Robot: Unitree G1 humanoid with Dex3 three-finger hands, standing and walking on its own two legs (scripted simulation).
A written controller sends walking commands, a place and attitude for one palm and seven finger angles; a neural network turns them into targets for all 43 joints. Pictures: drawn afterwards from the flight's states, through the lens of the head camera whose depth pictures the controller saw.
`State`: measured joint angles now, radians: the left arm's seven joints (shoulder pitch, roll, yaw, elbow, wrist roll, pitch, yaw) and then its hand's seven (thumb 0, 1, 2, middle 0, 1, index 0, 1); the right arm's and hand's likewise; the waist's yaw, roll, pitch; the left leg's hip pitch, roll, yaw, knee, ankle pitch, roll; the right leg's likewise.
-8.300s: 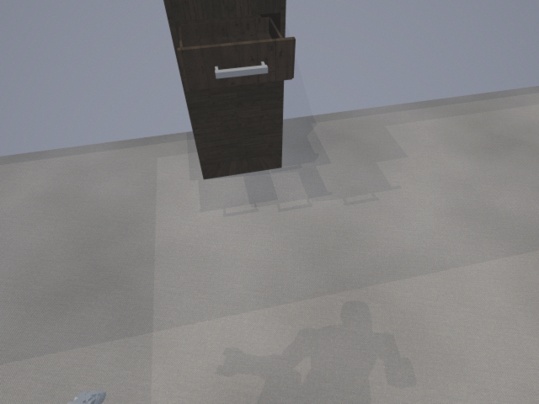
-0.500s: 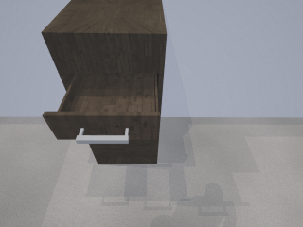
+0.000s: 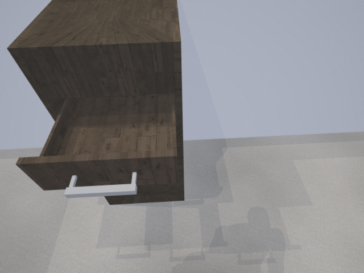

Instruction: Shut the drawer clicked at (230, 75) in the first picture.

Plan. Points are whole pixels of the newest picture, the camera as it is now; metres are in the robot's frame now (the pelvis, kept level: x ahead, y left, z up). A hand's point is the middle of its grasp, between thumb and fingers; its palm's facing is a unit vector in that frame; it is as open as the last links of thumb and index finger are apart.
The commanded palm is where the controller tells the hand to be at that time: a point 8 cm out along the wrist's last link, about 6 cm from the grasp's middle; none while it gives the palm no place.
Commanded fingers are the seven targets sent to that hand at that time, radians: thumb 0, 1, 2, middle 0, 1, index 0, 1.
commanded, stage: come to a stop and stand still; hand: left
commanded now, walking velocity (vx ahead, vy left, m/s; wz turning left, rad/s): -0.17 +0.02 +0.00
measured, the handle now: (103, 184) +0.33 +0.23 -0.04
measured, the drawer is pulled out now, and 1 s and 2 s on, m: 0.24 0.24 0.24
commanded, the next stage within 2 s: look again from close up in 0.72 s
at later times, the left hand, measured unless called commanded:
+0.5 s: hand out of the picture +0.01 +0.19 -0.16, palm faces +0.06 -0.97 -0.22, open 7.3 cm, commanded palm none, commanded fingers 0.00 0.90 0.90 -0.20 -0.30 -0.20 -0.30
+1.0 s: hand out of the picture -0.01 +0.19 -0.16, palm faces +0.05 -0.98 -0.21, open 7.4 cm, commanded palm none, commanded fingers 0.00 0.90 0.90 -0.20 -0.30 -0.20 -0.30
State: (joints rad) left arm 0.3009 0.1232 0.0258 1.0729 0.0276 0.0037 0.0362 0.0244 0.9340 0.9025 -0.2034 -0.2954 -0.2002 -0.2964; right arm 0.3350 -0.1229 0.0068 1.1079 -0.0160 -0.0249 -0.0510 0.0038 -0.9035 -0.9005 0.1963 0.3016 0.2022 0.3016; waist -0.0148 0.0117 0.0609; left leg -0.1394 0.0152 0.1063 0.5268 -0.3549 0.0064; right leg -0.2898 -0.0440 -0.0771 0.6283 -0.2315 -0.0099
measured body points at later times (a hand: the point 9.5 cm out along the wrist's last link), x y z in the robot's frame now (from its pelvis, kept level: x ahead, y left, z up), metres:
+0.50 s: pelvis -0.02 +0.01 +0.01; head -0.01 +0.01 +0.46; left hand +0.01 +0.24 -0.14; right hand +0.02 -0.22 -0.15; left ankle -0.03 +0.11 -0.73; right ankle +0.01 -0.10 -0.73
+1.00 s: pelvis -0.01 +0.02 +0.01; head -0.01 +0.00 +0.46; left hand -0.02 +0.24 -0.14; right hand -0.02 -0.18 -0.16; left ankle -0.03 +0.11 -0.73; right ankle +0.01 -0.10 -0.73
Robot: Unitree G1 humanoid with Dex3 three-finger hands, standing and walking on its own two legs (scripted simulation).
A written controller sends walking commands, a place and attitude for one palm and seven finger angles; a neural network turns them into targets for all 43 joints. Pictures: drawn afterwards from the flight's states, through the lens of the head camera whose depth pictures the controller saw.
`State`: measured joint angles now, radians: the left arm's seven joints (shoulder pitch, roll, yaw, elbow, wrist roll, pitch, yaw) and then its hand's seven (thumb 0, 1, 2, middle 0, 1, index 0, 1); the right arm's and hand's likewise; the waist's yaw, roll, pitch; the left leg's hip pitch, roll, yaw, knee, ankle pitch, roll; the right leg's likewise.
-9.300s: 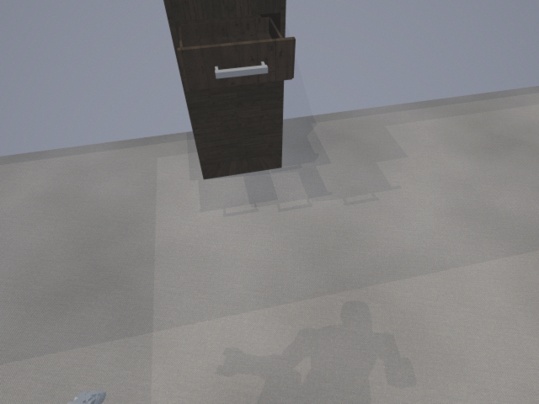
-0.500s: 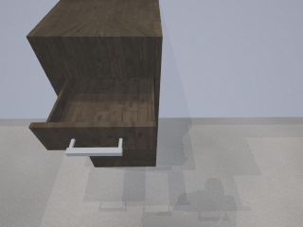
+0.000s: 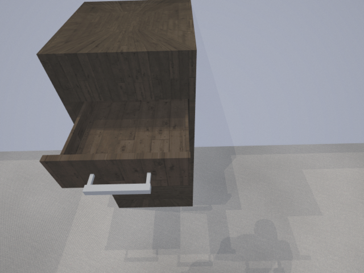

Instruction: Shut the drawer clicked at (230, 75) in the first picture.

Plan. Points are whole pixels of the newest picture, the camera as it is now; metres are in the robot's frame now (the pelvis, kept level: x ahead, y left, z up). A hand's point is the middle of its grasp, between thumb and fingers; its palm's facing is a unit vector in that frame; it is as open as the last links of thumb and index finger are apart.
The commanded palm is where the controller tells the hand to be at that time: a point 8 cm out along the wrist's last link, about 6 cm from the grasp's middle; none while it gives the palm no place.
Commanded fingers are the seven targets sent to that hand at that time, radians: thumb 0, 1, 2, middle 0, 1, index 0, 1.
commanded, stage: look again from close up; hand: left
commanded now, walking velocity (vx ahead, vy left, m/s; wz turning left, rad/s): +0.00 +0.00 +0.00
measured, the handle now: (119, 183) +0.35 +0.20 -0.04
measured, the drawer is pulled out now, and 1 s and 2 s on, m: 0.24 0.24 0.24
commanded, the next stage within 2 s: raise the hand and make a fist in 0.34 s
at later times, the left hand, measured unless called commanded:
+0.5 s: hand out of the picture +0.02 +0.16 -0.16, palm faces +0.10 -0.97 -0.22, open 7.2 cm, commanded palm +0.11 +0.20 -0.07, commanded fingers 0.00 0.90 0.90 -0.28 -0.39 -0.28 -0.39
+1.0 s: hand out of the picture +0.13 +0.16 -0.03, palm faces +0.19 -0.98 -0.08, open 5.2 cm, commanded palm +0.12 +0.21 -0.02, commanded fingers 0.00 0.90 0.90 -0.78 -0.93 -0.78 -0.93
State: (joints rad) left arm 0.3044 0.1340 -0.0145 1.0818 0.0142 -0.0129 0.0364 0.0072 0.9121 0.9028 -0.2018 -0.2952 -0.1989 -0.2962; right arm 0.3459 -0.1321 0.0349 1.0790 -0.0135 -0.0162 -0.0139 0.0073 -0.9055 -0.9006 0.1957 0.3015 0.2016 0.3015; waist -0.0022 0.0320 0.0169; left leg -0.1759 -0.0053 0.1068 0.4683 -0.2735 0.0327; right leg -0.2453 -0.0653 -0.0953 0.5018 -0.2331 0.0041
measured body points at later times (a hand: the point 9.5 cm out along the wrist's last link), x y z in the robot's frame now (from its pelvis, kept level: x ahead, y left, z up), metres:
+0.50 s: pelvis +0.01 -0.01 +0.00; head +0.03 -0.02 +0.45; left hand +0.02 +0.21 -0.14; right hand +0.02 -0.23 -0.16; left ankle -0.01 +0.09 -0.74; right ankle +0.02 -0.12 -0.74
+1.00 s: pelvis -0.02 -0.04 -0.08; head +0.03 -0.03 +0.37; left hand +0.12 +0.21 -0.02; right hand +0.24 -0.24 -0.12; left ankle -0.01 +0.09 -0.74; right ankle +0.02 -0.12 -0.74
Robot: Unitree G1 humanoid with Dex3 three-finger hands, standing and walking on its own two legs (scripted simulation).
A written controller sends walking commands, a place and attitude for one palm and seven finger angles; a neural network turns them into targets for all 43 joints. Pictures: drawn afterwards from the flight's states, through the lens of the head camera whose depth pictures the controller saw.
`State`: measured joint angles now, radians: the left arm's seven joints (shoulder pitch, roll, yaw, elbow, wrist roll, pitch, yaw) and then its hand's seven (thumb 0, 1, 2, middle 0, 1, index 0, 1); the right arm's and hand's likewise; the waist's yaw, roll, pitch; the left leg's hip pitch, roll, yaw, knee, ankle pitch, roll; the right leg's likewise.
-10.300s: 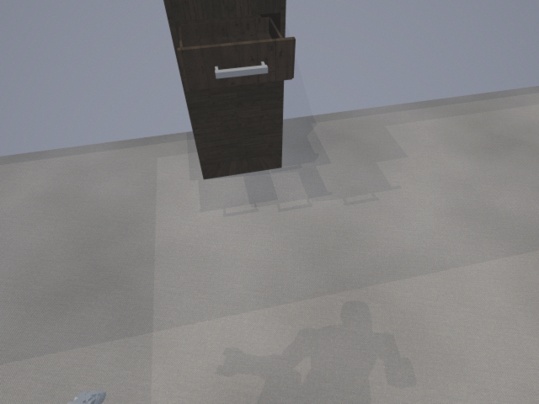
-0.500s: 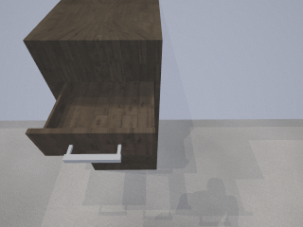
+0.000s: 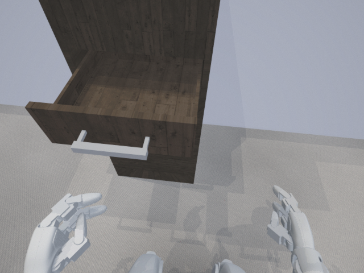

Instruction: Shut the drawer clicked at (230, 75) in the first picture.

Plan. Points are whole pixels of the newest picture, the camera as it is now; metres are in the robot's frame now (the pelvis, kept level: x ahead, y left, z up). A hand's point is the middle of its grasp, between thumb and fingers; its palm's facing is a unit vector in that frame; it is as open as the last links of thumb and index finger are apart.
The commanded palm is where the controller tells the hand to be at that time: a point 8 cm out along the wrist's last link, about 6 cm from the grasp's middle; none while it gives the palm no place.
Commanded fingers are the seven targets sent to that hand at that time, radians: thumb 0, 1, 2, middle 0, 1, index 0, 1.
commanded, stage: raise the hand and make a fist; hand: left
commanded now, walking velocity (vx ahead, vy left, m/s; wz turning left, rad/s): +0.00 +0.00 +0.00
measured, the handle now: (112, 143) +0.38 +0.22 +0.04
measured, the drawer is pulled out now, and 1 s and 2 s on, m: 0.24 0.24 0.24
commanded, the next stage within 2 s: bring the fist close to the handle in 1.34 s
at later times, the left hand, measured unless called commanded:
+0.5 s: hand (92, 215) +0.20 +0.18 +0.09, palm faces +0.01 -1.00 -0.05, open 3.2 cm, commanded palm +0.16 +0.24 +0.10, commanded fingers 0.00 0.90 0.90 -1.28 -1.47 -1.28 -1.47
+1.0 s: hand (86, 201) +0.20 +0.18 +0.13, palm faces +0.05 -1.00 -0.08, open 3.3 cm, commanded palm +0.16 +0.24 +0.14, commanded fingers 0.00 0.90 0.90 -1.40 -1.60 -1.40 -1.60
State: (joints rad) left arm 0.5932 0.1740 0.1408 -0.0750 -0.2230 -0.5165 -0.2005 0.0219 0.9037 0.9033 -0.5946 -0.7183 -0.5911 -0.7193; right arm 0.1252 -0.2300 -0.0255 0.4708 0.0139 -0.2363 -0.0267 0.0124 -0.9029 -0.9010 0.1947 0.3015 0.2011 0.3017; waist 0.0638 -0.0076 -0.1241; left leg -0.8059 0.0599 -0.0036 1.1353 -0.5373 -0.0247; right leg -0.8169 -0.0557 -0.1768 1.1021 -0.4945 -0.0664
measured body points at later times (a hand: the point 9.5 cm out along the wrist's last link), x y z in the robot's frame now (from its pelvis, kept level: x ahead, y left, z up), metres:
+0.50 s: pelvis +0.01 +0.02 +0.02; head +0.06 +0.02 +0.47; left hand +0.19 +0.24 +0.10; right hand +0.17 -0.23 -0.04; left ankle +0.01 +0.13 -0.66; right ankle +0.04 -0.08 -0.66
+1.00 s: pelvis +0.03 +0.02 +0.04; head +0.05 +0.01 +0.49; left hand +0.20 +0.24 +0.14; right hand +0.22 -0.19 -0.03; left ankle +0.01 +0.13 -0.66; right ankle +0.04 -0.08 -0.66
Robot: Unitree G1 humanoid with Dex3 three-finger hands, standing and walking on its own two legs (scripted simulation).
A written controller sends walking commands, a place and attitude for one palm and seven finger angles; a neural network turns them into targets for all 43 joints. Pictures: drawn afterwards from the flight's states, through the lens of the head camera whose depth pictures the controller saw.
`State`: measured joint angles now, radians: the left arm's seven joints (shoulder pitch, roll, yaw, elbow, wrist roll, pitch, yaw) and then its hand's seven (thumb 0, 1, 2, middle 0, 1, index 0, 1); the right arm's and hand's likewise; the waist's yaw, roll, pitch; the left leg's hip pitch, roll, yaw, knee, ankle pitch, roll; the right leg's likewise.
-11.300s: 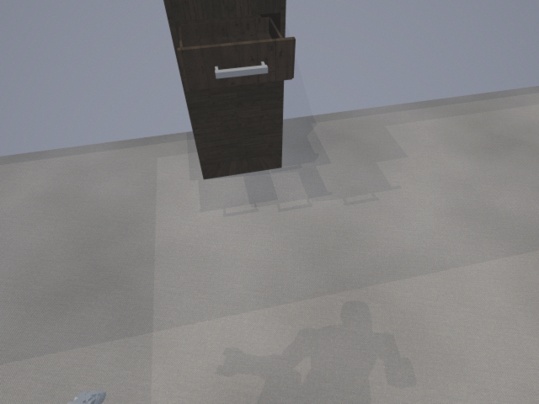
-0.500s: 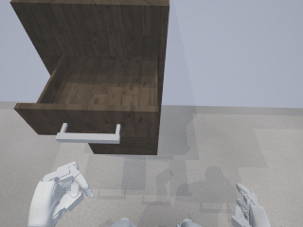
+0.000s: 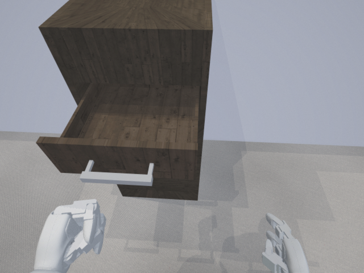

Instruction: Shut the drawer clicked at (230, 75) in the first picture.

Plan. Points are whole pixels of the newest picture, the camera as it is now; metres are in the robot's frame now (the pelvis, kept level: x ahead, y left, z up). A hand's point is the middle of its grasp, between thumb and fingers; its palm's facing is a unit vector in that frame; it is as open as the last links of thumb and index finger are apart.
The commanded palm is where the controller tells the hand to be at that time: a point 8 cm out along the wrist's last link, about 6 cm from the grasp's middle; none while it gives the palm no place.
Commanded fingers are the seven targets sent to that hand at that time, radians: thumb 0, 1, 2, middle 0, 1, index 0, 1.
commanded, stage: raise the hand and make a fist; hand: left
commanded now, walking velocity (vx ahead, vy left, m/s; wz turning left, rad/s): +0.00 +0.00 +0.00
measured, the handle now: (118, 171) +0.35 +0.20 +0.00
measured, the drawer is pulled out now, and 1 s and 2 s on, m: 0.24 0.24 0.24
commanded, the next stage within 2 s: bring the fist close to the handle in 0.34 s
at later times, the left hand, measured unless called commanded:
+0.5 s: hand (100, 238) +0.17 +0.16 +0.09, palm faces +0.05 -0.99 -0.09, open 3.3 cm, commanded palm +0.13 +0.21 +0.09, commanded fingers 0.00 0.90 0.90 -1.40 -1.60 -1.40 -1.60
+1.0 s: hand (117, 220) +0.21 +0.15 +0.04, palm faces +0.01 -1.00 -0.06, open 3.3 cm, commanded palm +0.19 +0.21 +0.04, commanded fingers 0.00 0.90 0.90 -1.40 -1.60 -1.40 -1.60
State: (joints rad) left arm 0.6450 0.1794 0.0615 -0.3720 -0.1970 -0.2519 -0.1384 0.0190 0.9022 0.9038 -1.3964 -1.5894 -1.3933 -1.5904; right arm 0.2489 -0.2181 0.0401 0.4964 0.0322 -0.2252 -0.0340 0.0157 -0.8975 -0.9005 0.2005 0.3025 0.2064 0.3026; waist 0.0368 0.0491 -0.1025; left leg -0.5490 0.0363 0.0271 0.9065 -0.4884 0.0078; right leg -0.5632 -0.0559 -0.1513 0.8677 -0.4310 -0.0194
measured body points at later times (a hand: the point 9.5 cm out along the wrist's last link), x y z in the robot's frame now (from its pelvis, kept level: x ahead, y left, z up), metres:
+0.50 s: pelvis -0.01 -0.01 +0.00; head +0.01 -0.03 +0.45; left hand +0.16 +0.21 +0.10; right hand +0.18 -0.23 -0.06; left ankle -0.02 +0.11 -0.69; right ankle +0.01 -0.11 -0.69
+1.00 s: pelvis -0.02 -0.01 -0.01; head +0.04 -0.02 +0.43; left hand +0.21 +0.21 +0.05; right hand +0.15 -0.25 -0.09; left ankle -0.02 +0.11 -0.69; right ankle +0.01 -0.11 -0.69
